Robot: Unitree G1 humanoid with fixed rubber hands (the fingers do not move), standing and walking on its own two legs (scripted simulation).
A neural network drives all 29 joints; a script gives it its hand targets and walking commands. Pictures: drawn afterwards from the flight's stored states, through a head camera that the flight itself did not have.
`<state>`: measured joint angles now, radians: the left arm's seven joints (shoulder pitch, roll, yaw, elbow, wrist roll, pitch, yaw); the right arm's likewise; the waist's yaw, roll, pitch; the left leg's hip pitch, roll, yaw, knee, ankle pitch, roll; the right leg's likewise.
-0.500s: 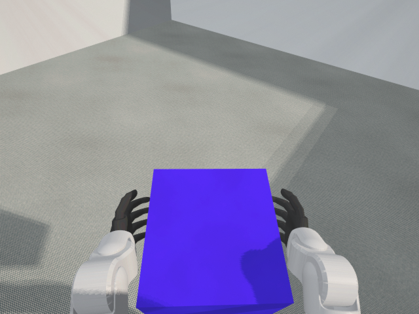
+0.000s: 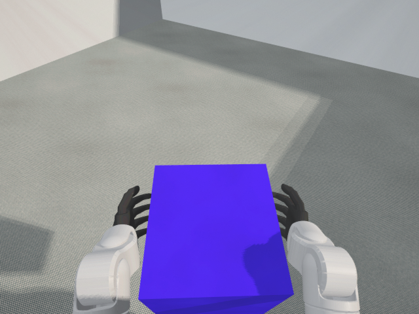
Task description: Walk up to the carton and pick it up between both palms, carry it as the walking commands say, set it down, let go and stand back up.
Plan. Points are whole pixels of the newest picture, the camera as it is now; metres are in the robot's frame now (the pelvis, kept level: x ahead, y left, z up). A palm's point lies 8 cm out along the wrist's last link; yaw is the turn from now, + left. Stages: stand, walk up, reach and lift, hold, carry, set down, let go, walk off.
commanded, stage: carry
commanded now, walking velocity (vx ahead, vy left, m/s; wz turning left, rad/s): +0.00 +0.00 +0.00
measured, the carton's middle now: (211, 246) +0.25 +0.00 +0.01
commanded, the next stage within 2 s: hold in 0.54 s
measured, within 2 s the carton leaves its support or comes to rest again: neither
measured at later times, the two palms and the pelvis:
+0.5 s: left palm (135, 228) +0.25 +0.13 +0.08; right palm (300, 221) +0.26 -0.16 +0.08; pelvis +0.01 -0.02 +0.00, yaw +1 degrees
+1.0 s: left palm (139, 224) +0.29 +0.14 +0.03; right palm (282, 215) +0.30 -0.15 +0.03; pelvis +0.00 -0.02 +0.00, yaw +0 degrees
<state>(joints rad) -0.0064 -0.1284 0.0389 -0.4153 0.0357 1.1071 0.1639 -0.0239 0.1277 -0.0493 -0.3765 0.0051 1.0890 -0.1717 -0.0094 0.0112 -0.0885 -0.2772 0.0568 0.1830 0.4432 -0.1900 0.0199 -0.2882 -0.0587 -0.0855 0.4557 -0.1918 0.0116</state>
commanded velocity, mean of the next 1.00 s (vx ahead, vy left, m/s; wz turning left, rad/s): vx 0.00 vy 0.00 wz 0.00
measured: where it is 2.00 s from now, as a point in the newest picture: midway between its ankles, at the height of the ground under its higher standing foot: outside the picture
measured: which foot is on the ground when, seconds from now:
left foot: down 0.00-1.00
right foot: down 0.00-1.00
